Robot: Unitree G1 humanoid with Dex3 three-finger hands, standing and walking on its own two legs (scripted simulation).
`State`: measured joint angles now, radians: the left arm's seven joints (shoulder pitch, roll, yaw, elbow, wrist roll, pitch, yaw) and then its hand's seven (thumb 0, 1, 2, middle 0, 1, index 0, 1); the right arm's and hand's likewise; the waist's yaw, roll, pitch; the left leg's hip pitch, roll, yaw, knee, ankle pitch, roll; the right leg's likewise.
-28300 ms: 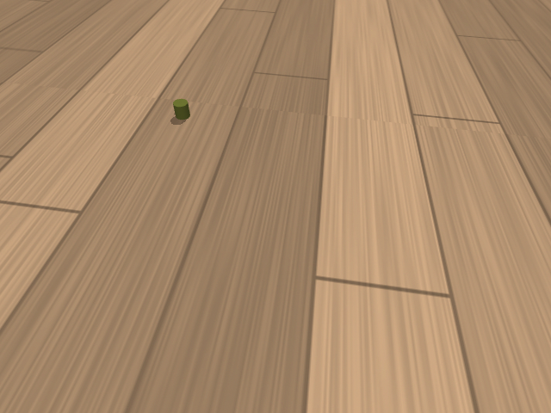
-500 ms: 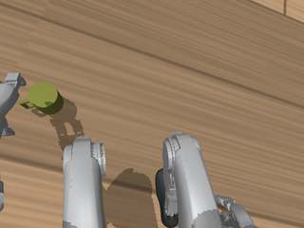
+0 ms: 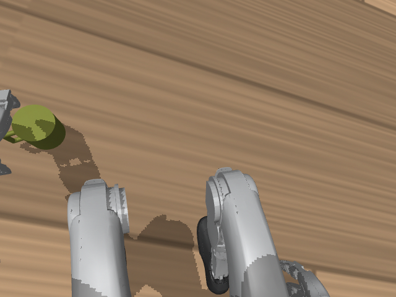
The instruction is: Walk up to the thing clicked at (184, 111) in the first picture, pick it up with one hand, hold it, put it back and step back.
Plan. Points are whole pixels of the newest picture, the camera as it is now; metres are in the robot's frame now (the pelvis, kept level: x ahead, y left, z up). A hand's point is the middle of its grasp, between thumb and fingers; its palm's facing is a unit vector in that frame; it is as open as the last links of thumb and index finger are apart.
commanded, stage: approach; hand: left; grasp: from above
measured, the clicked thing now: (33, 130) +0.47 +0.33 -0.29
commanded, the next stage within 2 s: withdraw in 0.86 s
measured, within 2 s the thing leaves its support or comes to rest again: neither
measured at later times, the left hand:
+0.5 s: hand (43, 97) +0.51 +0.28 -0.16, palm faces -0.37 -0.06 -0.93, open 14.1 cm
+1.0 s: hand (12, 130) +0.44 +0.33 -0.17, palm faces -0.41 -0.06 -0.91, open 13.9 cm
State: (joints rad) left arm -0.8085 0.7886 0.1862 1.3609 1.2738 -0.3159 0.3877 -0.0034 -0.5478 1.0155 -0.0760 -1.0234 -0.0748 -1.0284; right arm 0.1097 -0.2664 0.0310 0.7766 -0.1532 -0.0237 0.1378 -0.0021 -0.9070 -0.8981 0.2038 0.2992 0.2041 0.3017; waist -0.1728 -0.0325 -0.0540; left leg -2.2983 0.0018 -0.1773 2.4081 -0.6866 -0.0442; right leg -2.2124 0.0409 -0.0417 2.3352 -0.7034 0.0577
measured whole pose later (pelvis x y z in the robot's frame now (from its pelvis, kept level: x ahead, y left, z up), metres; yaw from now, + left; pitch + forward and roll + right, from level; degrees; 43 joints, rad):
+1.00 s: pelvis +0.00 +0.01 -0.01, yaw -1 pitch +32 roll -9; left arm -0.93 0.80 0.05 1.40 1.29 -0.31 0.41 -0.01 -0.52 1.02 -0.09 -1.07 -0.10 -1.07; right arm 0.08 -0.28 0.07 0.75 -0.16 -0.02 0.13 0.00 -0.91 -0.89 0.20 0.30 0.20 0.30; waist -0.20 -0.07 -0.03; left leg -2.33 -0.01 -0.19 2.43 -0.67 -0.03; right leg -2.22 0.03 -0.05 2.35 -0.70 0.05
